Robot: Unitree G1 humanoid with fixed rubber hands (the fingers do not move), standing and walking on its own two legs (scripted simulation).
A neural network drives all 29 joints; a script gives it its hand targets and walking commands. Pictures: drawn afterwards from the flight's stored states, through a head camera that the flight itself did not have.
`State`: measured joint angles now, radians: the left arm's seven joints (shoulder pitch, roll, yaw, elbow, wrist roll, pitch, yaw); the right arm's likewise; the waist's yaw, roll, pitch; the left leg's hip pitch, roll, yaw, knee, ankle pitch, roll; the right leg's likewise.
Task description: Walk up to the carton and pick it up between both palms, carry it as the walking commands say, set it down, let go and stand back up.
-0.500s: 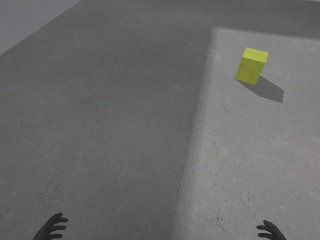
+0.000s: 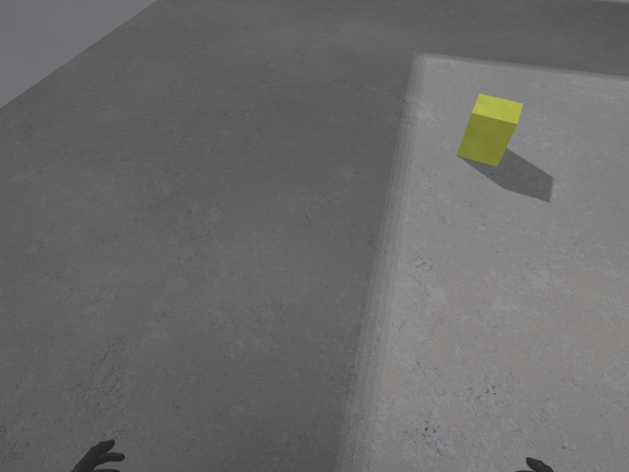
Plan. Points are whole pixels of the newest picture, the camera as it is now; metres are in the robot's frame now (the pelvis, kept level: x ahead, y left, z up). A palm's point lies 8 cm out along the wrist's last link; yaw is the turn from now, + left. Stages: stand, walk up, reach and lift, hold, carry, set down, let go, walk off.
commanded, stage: stand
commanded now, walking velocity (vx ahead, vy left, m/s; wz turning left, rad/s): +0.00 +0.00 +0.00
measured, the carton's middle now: (488, 130) +1.76 -0.85 -0.65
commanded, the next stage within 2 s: walk up in 1.16 s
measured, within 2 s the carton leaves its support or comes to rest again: neither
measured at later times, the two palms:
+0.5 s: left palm out of the picture +0.10 +0.31 -0.10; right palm out of the picture +0.10 -0.30 -0.11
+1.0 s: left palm out of the picture +0.09 +0.31 -0.10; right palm out of the picture +0.08 -0.31 -0.11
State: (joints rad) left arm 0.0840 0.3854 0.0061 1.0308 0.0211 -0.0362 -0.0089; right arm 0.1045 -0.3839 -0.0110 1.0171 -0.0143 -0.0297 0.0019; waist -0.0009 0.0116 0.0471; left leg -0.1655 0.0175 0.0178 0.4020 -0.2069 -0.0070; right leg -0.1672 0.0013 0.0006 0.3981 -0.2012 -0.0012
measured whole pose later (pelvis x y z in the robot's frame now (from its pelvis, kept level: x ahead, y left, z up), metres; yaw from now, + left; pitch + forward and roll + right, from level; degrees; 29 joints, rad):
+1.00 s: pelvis +0.00 +0.00 +0.00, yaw +0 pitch -2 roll +0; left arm 0.09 0.39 0.00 1.10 0.02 -0.02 0.00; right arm 0.12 -0.38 -0.01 1.08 -0.02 -0.02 0.00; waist 0.00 0.00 0.05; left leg -0.12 0.01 0.03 0.33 -0.17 0.00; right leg -0.13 0.00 0.01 0.33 -0.16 0.00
